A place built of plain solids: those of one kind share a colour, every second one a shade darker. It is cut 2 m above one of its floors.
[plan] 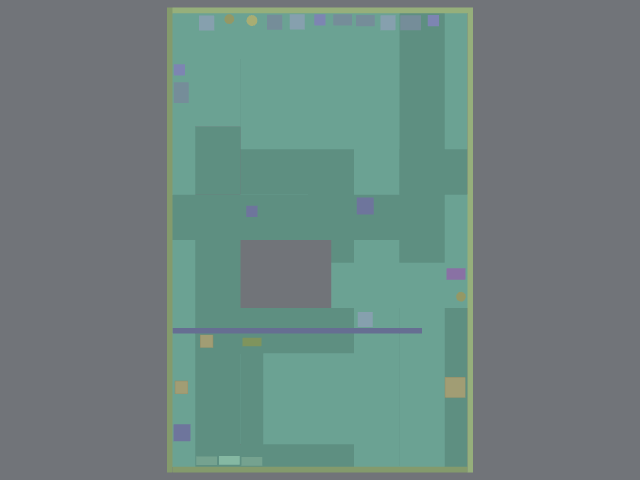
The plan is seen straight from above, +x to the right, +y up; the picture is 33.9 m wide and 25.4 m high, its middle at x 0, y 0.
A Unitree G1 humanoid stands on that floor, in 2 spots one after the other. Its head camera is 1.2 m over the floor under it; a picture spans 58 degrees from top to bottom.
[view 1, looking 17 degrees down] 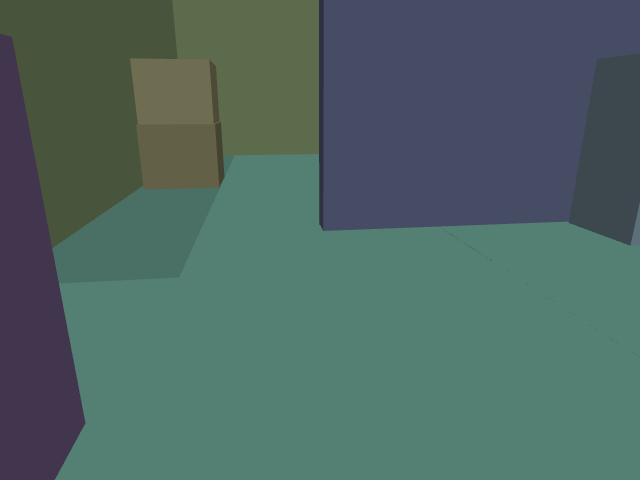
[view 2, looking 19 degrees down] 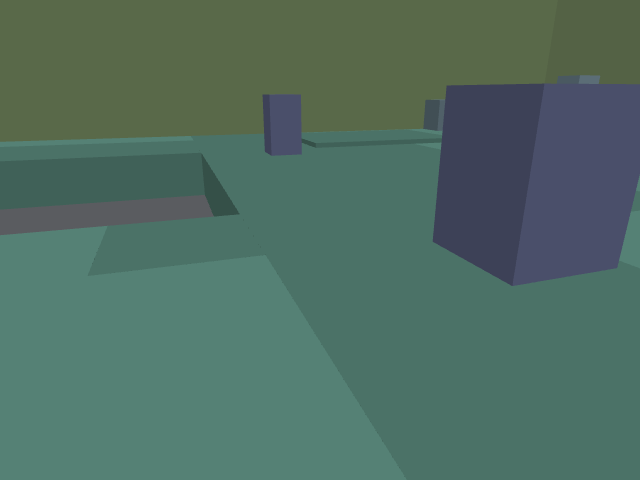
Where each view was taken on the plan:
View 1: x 6.00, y -0.60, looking -98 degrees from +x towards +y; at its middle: floor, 3.98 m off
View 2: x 4.80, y -0.60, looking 161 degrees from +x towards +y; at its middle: floor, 3.57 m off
